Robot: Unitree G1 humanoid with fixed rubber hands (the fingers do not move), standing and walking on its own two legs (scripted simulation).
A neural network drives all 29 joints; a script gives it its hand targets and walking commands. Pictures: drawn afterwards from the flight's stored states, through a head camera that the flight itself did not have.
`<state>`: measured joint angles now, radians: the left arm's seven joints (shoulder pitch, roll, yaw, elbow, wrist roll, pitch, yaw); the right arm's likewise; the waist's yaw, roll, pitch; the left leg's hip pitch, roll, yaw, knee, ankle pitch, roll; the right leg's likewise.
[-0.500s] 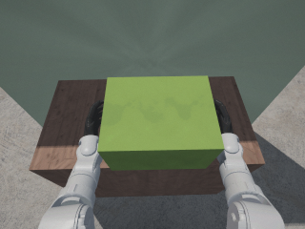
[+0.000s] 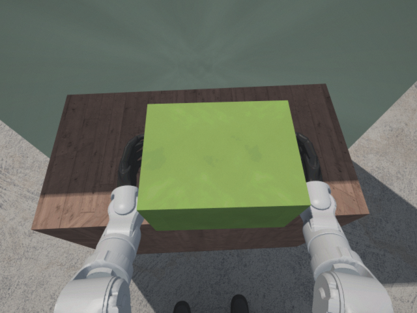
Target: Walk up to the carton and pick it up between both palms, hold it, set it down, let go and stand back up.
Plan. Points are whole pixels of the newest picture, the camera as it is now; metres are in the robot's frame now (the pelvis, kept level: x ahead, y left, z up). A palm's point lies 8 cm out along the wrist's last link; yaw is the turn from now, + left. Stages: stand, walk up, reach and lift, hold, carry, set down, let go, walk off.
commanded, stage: set down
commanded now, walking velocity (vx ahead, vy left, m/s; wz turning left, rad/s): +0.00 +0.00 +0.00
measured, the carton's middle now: (219, 168) +0.38 -0.05 -0.02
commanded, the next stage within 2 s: none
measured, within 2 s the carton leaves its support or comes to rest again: rests again in 1.08 s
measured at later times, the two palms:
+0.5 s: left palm (136, 183) +0.38 +0.13 -0.06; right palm (305, 180) +0.35 -0.23 -0.06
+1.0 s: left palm (142, 189) +0.37 +0.12 -0.08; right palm (307, 183) +0.35 -0.24 -0.08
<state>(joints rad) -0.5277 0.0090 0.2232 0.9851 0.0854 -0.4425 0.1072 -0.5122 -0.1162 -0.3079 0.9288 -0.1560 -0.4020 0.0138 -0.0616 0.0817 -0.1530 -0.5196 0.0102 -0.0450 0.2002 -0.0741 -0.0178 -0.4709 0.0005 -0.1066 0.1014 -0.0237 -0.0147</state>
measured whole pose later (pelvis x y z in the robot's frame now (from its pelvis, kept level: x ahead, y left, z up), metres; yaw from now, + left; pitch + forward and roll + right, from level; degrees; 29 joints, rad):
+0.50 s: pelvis +0.00 +0.00 -0.01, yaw -1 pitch +31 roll -1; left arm -0.56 0.02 0.19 1.05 0.03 -0.54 0.13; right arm -0.55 -0.14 -0.31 0.98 -0.13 -0.49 0.03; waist -0.05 0.09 -0.21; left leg -0.73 0.01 -0.03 0.25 -0.07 -0.01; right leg -0.69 0.00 -0.09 0.16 -0.02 -0.01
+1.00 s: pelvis -0.02 +0.00 -0.02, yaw -4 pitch +38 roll +0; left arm -0.57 0.01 0.19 1.07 0.02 -0.56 0.14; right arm -0.60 -0.17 -0.29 1.10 -0.06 -0.53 0.06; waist 0.00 0.05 -0.31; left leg -0.88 0.02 0.02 0.29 -0.07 -0.01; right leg -0.88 0.01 -0.04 0.24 -0.02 -0.01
